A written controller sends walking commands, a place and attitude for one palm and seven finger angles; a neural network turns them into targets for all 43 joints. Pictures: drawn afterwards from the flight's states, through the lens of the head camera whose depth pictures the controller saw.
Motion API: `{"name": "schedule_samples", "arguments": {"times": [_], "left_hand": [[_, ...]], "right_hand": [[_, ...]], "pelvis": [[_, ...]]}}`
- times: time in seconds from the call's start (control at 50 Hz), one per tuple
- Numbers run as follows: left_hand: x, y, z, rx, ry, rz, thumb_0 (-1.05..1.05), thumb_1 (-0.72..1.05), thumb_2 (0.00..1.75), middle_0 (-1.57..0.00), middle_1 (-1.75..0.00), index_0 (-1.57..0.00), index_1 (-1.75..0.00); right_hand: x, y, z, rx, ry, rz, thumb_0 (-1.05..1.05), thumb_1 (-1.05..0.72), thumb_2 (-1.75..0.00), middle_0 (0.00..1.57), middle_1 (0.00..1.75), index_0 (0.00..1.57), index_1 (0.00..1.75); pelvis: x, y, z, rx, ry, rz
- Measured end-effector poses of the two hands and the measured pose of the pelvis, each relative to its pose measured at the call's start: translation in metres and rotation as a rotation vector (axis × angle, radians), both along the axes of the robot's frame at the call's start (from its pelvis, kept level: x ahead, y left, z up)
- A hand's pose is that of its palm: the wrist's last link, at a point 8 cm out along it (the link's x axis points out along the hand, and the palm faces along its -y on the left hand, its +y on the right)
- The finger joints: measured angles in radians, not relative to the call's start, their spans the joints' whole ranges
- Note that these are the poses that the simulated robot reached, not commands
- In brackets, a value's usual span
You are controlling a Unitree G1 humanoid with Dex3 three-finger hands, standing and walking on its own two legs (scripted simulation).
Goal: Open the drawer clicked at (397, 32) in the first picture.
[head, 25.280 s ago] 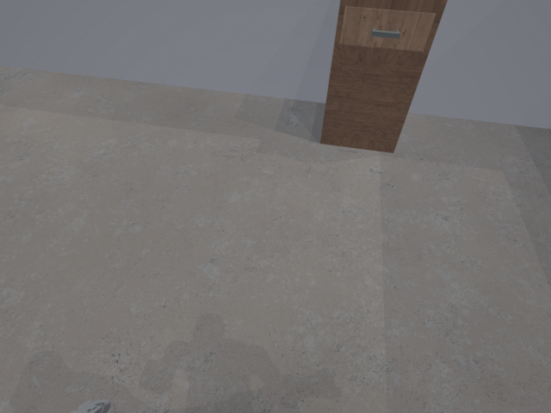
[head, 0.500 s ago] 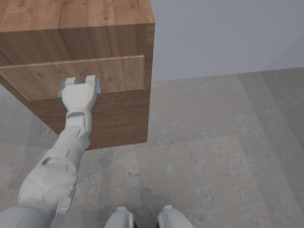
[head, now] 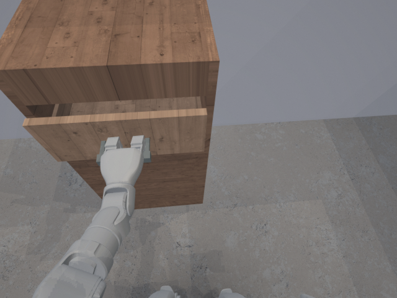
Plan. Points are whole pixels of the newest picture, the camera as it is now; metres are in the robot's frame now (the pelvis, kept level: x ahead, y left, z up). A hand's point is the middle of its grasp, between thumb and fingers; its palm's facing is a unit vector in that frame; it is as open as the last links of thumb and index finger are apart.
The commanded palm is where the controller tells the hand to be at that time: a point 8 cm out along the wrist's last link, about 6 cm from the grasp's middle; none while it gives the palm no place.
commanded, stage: pull the drawer open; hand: left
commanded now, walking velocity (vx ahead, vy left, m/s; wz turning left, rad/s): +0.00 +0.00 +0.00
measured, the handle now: (125, 151) +0.44 +0.17 -0.03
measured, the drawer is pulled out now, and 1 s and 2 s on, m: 0.05 0.08 0.20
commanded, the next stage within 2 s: none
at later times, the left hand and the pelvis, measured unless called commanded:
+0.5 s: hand (128, 180) +0.38 +0.16 -0.06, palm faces -0.05 -0.01 -1.00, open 5.3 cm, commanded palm +0.36 +0.14 +0.00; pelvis -0.04 -0.01 -0.01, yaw +2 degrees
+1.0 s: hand (129, 187) +0.36 +0.16 -0.06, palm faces -0.05 -0.04 -1.00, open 5.4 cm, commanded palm +0.30 +0.14 +0.00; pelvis -0.03 -0.01 -0.01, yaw +0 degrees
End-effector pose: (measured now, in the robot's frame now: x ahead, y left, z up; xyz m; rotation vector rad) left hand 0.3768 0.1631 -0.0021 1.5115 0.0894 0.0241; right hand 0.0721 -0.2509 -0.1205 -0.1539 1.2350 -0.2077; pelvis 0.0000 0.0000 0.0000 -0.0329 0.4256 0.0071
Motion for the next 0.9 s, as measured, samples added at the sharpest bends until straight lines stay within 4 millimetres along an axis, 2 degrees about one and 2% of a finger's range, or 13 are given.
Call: {"name": "schedule_samples", "arguments": {"times": [0.14, 0.24, 0.34, 0.56, 0.66, 0.78, 0.9], "left_hand": [[-0.018, -0.001, 0.0, 0.002, -0.007, -0.002, -0.01, 0.77, 0.82, -0.33, -1.35, -0.38, -1.3], [-0.017, -0.001, -0.001, 0.029, -0.017, -0.009, -0.01, 0.78, 0.84, -0.36, -1.35, -0.39, -1.32], [-0.016, -0.001, 0.0, 0.04, 0.003, 0.0, -0.01, 0.77, 0.85, -0.38, -1.35, -0.4, -1.34], [-0.017, -0.003, 0.0, 0.053, 0.001, 0.003, -0.01, 0.77, 0.84, -0.39, -1.35, -0.4, -1.34], [-0.017, -0.004, 0.0, 0.06, -0.002, 0.01, 0.0, 0.77, 0.84, -0.39, -1.35, -0.39, -1.34], [-0.017, -0.004, 0.0, 0.058, 0.006, 0.02, 0.0, 0.77, 0.84, -0.39, -1.35, -0.4, -1.34], [-0.021, -0.004, 0.001, 0.031, 0.014, 0.02, 0.01, 0.77, 0.81, -0.35, -1.35, -0.4, -1.34]], "right_hand": [[0.019, 0.003, 0.002, 0.001, -0.048, 0.032, 0.01, -0.9, -0.9, 0.2, 0.3, 0.21, 0.3], [0.017, 0.003, -0.006, -0.007, -0.047, 0.057, 0.01, -0.9, -0.9, 0.2, 0.3, 0.21, 0.3], [0.0, 0.003, -0.014, 0.006, -0.032, 0.046, 0.01, -0.9, -0.9, 0.2, 0.3, 0.21, 0.3], [-0.069, -0.006, -0.025, 0.005, 0.065, -0.005, 0.01, -0.9, -0.9, 0.21, 0.3, 0.21, 0.3], [-0.091, -0.012, -0.026, -0.004, 0.106, -0.025, 0.01, -0.9, -0.9, 0.2, 0.3, 0.21, 0.3], [-0.098, -0.016, -0.024, -0.013, 0.114, -0.033, 0.01, -0.9, -0.9, 0.2, 0.3, 0.2, 0.3], [-0.082, -0.015, -0.019, 0.0, 0.078, -0.035, 0.01, -0.9, -0.9, 0.2, 0.3, 0.2, 0.3]], "pelvis": [[-0.001, -0.001, 0.001, 0.001, -0.021, 0.011], [-0.012, -0.003, -0.006, 0.0, -0.02, 0.029], [-0.024, -0.005, -0.009, 0.003, -0.022, 0.031], [-0.046, -0.01, -0.016, 0.008, -0.013, 0.027], [-0.051, -0.012, -0.017, 0.009, -0.01, 0.026], [-0.052, -0.013, -0.017, 0.011, -0.008, 0.024], [-0.046, -0.012, -0.012, 0.015, -0.015, 0.01]]}}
